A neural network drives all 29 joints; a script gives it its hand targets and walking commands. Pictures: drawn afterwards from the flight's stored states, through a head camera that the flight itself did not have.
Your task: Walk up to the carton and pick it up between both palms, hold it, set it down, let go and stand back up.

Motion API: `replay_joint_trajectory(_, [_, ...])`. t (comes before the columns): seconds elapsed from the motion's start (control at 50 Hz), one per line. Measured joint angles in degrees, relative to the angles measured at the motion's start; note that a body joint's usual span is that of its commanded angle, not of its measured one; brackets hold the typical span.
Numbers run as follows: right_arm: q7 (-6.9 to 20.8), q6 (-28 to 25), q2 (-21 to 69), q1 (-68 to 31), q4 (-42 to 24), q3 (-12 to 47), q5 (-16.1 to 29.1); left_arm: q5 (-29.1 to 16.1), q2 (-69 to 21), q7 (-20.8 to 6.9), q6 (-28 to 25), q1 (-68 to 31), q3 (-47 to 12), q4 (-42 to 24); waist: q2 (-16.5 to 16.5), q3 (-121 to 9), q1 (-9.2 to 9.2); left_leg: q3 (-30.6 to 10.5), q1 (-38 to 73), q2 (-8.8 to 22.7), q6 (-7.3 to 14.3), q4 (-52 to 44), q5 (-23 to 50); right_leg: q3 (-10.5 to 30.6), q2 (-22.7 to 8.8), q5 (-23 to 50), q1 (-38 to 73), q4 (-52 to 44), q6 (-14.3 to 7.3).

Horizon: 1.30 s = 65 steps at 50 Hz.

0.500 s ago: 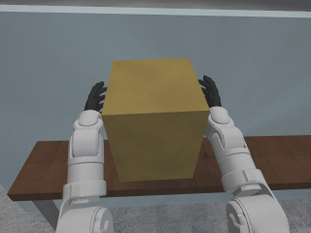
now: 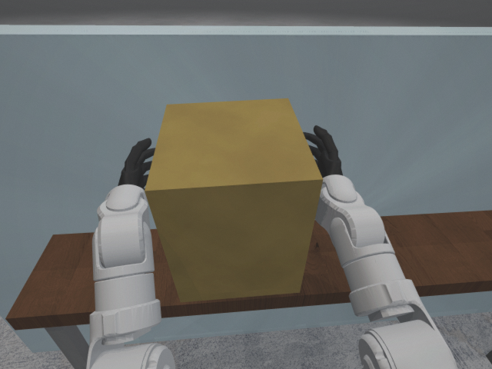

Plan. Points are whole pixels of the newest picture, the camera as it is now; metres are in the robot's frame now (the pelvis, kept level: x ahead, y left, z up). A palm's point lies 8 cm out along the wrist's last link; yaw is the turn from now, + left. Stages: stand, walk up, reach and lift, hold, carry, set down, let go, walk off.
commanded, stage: hold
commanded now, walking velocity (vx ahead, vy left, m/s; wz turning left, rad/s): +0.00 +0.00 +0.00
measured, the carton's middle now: (234, 200) +0.36 +0.00 +0.16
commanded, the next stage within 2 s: none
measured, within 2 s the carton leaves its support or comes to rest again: neither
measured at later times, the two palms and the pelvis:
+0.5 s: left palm (145, 179) +0.39 +0.14 +0.19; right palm (319, 168) +0.39 -0.15 +0.20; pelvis +0.02 +0.00 +0.00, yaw +0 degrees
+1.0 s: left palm (134, 194) +0.34 +0.15 +0.20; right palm (323, 179) +0.35 -0.14 +0.20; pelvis -0.01 +0.00 +0.00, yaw +0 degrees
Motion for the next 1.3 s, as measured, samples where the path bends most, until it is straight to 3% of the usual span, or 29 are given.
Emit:
replay_joint_trajectory(0.2, [4.4,-3.9,0.4,-2.1,7.0,-5.2,-7.8,0.6,-0.8,2.4,-5.1,-4.4,0.0,9.5,0.0,0.0,2.3,0.0,-3.4,0.0,0.5,-0.1,0.8,0.0,0.0,1.0,-3.4,0.0,0.0])
replay_joint_trajectory(0.4, [4.3,-6.8,0.4,-3.1,7.0,-6.0,-7.3,-0.9,-0.7,3.7,-8.2,-4.9,0.0,9.5,-0.1,-0.6,2.05,0.0,-3.9,0.0,0.3,-0.1,-0.2,0.0,0.0,-0.3,-3.9,0.0,0.0])
replay_joint_trajectory(0.5, [2.1,-6.3,0.4,-2.9,6.6,-4.7,-2.4,-1.7,0.3,3.0,-6.5,-4.3,0.0,8.4,-0.3,-0.3,1.2,0.0,-3.0,0.0,0.2,-0.1,-0.9,0.0,0.0,-0.9,-3.1,0.0,0.0])
replay_joint_trajectory(0.62, [-1.2,-5.2,0.4,-0.5,-1.1,-0.9,2.8,-4.5,0.8,2.6,-4.4,-0.8,0.0,-0.4,-0.3,-0.3,-0.93,0.0,-1.0,0.0,-0.1,0.2,-1.1,0.0,0.0,-0.7,-1.0,0.0,0.0])
replay_joint_trajectory(0.76, [-1.4,-1.3,0.4,-0.5,-1.2,-0.9,2.4,-0.9,0.5,-0.1,-0.7,-0.8,0.0,-0.8,-0.4,0.2,-0.76,0.0,0.6,-0.1,0.0,0.2,-1.1,0.0,-0.1,-1.0,0.7,0.0,0.0])
replay_joint_trajectory(0.86, [0.1,-0.9,0.4,-0.5,0.4,-0.9,0.3,0.9,-0.1,-0.3,0.6,-0.8,0.0,-0.7,-0.4,1.2,-0.34,0.0,0.6,-0.1,0.1,0.2,-0.2,0.0,-0.1,-0.1,0.7,0.0,0.0])
replay_joint_trajectory(1.1, [4.8,-4.8,0.6,-2.8,7.5,-5.9,-8.5,1.4,-1.0,2.0,-5.3,-4.5,0.0,8.9,-0.4,1.2,2.44,0.0,-2.6,-0.1,0.6,0.0,0.5,0.0,-0.1,0.7,-2.6,0.0,0.0])
replay_joint_trajectory(1.2, [4.6,-7.0,0.6,-2.8,7.6,-6.0,-8.3,0.1,-1.0,3.1,-7.1,-4.5,0.0,8.9,-0.4,1.1,2.2,0.0,-3.0,-0.1,0.3,0.0,0.1,0.0,-0.1,0.1,-3.0,0.0,0.0])
replay_joint_trajectory(1.3, [3.2,-7.6,0.6,-2.8,7.2,-5.8,-4.5,-1.4,-0.5,3.4,-7.5,-4.5,0.0,8.8,-0.4,0.8,1.43,0.0,-2.5,-0.1,0.2,0.0,-0.7,0.0,-0.1,-0.7,-2.5,0.0,0.0])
